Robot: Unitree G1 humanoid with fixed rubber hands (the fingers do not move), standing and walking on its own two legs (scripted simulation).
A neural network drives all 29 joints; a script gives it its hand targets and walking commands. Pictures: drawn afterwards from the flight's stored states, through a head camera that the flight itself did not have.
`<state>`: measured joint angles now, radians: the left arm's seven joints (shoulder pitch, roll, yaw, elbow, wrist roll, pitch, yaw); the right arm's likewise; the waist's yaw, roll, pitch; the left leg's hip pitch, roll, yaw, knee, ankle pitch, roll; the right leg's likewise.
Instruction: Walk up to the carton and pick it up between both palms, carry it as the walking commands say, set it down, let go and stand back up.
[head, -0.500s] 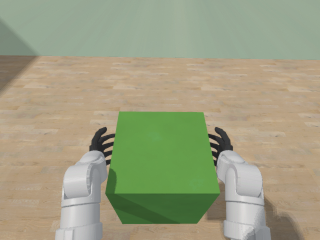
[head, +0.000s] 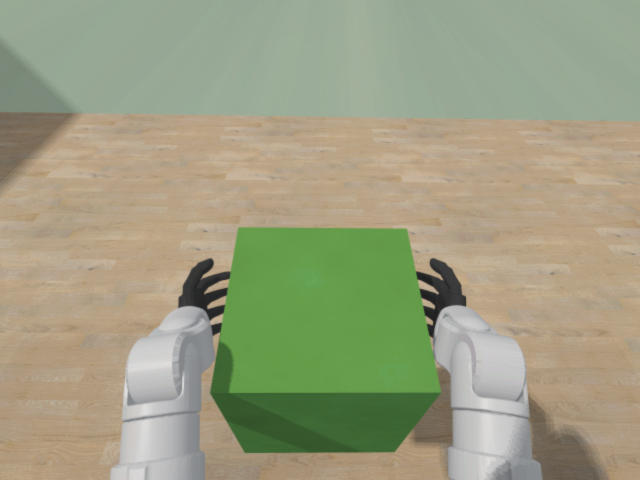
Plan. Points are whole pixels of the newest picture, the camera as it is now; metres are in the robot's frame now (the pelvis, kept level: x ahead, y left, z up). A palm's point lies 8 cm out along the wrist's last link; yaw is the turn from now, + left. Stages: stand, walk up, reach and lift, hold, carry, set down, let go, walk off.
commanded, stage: carry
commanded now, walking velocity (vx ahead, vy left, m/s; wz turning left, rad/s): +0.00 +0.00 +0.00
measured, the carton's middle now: (321, 347) +0.30 +0.00 +0.02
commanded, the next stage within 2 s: none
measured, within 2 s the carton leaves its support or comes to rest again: neither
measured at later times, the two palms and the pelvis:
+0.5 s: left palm (193, 344) +0.27 +0.14 +0.09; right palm (458, 343) +0.27 -0.16 +0.09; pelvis +0.00 -0.01 -0.01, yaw -1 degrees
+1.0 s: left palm (207, 419) +0.19 +0.11 +0.08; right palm (511, 420) +0.18 -0.19 +0.09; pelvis -0.05 -0.03 -0.01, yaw -1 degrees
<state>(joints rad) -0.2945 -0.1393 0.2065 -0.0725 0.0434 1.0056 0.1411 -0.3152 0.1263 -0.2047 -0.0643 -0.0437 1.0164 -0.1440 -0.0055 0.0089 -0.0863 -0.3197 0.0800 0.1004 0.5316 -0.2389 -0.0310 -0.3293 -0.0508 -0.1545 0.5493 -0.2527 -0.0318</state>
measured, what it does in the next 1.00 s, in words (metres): shifts its weight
